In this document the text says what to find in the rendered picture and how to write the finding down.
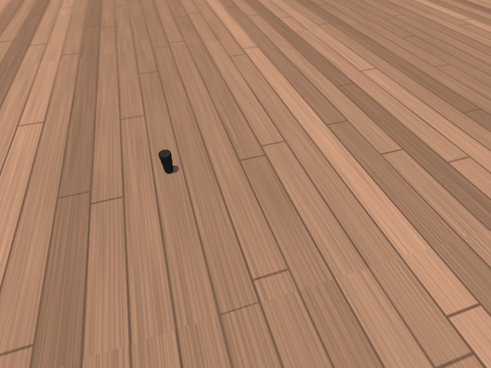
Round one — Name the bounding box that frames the cup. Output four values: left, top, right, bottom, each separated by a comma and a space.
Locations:
159, 149, 173, 173

